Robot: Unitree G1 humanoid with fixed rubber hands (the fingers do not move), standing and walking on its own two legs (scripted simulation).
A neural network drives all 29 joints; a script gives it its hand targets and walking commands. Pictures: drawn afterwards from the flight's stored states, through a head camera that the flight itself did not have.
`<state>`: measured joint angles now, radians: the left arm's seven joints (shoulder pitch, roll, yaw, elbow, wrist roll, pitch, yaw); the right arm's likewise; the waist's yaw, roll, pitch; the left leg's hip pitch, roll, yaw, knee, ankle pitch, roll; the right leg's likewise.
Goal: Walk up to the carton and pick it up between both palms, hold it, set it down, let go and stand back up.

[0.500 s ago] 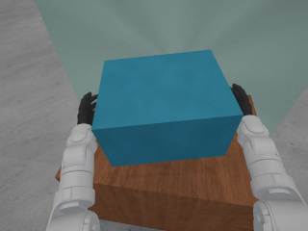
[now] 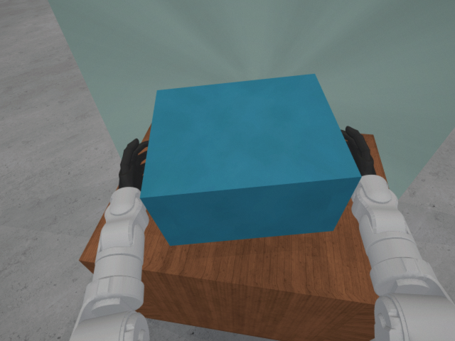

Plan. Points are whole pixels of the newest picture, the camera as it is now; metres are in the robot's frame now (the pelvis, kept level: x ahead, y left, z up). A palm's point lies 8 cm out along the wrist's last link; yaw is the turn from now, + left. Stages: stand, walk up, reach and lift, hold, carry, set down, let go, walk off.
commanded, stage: set down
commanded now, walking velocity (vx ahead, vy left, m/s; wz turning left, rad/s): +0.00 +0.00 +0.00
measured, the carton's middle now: (243, 159) +0.44 +0.01 +0.08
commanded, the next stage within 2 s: none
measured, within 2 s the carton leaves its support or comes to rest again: neither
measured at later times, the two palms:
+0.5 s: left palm (143, 190) +0.38 +0.19 +0.06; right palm (358, 178) +0.41 -0.21 +0.07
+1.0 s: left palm (149, 193) +0.39 +0.19 +0.04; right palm (350, 179) +0.43 -0.21 +0.05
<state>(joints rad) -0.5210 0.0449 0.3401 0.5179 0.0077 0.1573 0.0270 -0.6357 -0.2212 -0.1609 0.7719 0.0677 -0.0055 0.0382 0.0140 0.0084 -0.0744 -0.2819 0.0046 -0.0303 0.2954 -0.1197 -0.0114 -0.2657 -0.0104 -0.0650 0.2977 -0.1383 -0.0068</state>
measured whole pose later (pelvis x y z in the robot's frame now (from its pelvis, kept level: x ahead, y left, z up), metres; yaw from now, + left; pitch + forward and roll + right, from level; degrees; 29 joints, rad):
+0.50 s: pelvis +0.01 +0.00 +0.00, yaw +0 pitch +7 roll +0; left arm -0.52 0.03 0.33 0.66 0.01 0.04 0.04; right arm -0.64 -0.22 -0.20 0.90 0.04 -0.10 0.07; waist 0.01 0.01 -0.07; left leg -0.28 0.01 -0.03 0.30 -0.14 -0.01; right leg -0.27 -0.01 -0.07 0.30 -0.16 -0.01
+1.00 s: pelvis +0.03 -0.01 +0.00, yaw +0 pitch +10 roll +0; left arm -0.52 0.03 0.33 0.73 0.01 -0.06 0.04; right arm -0.64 -0.22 -0.21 0.97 0.04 -0.20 0.07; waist 0.04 0.01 -0.06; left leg -0.30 0.02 -0.03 0.30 -0.16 -0.02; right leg -0.29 0.00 -0.07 0.30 -0.18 -0.01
